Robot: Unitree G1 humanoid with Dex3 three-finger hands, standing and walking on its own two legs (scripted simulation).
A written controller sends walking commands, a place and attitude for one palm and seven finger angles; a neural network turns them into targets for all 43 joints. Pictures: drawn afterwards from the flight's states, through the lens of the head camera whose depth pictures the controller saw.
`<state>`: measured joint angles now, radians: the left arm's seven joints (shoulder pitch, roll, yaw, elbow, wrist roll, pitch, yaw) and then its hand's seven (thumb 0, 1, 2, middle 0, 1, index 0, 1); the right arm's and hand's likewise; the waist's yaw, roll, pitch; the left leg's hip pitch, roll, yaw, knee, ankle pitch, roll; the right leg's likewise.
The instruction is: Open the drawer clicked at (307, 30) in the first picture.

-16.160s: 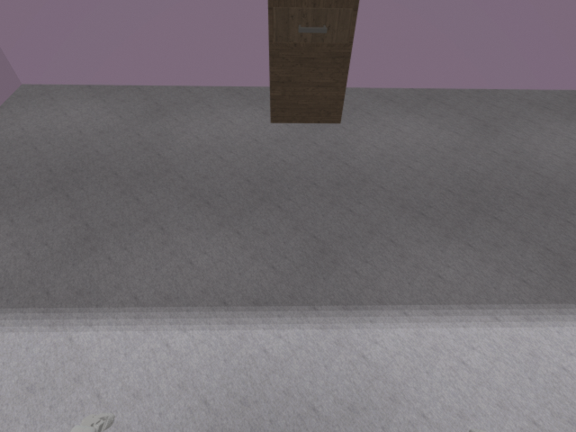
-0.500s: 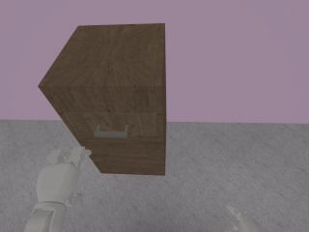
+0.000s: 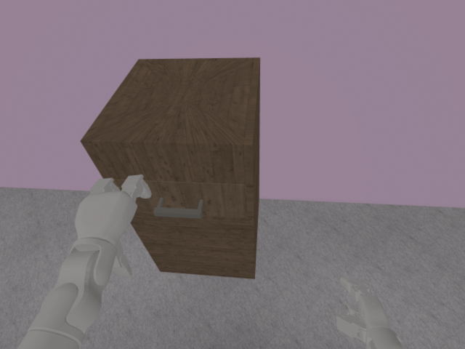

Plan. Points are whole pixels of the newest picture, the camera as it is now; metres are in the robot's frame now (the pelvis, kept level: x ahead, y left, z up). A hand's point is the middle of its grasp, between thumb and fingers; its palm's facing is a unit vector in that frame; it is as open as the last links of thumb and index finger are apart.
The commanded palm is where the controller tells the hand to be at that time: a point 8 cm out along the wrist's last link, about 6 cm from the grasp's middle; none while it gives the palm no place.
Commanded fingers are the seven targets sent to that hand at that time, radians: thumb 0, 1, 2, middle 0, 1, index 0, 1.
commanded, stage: raise the hand with hooked fingers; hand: left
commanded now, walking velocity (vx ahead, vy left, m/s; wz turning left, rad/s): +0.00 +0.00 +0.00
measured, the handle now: (179, 207) +0.52 +0.25 -0.20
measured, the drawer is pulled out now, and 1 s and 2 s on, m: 0.00 0.00 0.00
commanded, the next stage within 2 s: move the hooked fingers above the handle in 0.48 s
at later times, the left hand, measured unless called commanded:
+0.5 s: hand (111, 217) +0.30 +0.26 +0.07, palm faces +0.04 -0.09 -1.00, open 13.8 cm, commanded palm +0.28 +0.26 +0.13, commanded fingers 0.00 -0.50 0.30 -0.30 -1.20 -0.30 -1.20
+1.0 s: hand (128, 217) +0.34 +0.27 +0.01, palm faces -0.04 -0.07 -1.00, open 13.8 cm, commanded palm +0.32 +0.27 +0.07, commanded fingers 0.00 -0.50 0.30 -0.30 -1.20 -0.30 -1.20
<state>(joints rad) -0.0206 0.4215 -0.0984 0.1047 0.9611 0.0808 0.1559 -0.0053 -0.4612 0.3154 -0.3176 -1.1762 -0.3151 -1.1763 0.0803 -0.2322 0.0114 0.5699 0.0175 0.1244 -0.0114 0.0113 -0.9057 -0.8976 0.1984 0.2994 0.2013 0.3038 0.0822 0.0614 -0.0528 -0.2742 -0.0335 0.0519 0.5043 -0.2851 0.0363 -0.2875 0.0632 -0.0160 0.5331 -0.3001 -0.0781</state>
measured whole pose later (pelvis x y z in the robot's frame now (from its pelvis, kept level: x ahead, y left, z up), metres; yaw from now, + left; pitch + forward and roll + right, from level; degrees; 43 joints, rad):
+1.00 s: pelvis -0.01 +0.03 -0.01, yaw +0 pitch +9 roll +0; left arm -0.28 0.42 -0.08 0.48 1.02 -0.05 0.23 -0.01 -0.49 0.30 -0.32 -1.20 -0.32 -1.20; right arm 0.19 -0.24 -0.03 0.61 0.02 0.14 0.00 0.01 -0.90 -0.90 0.20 0.30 0.20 0.30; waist 0.04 0.04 -0.08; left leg -0.47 -0.05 0.06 0.62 -0.31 0.07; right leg -0.47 0.04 -0.01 0.62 -0.31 -0.04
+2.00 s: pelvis -0.03 +0.03 -0.09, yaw -1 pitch +29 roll -3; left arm -0.80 0.47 0.01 1.18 1.18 -0.09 0.51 -0.01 -0.49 0.30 -0.32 -1.20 -0.32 -1.20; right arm 0.32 -0.26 -0.04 0.69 -0.05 0.11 0.02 0.01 -0.90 -0.90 0.20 0.30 0.20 0.30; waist -0.14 0.05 -0.21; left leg -1.16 -0.01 0.04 1.15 -0.49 0.09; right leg -1.13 0.06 -0.07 1.09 -0.46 -0.04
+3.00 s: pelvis -0.03 +0.03 -0.10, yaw -1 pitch +29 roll -4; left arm -0.80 0.51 0.00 1.15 1.14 -0.08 0.48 -0.01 -0.49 0.30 -0.32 -1.20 -0.32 -1.20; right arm 0.31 -0.25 -0.02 0.69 -0.04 0.10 0.00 0.00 -0.90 -0.90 0.20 0.30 0.21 0.30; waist -0.14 0.06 -0.19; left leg -1.20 0.00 0.03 1.19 -0.50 0.08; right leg -1.16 0.07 -0.08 1.12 -0.47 -0.05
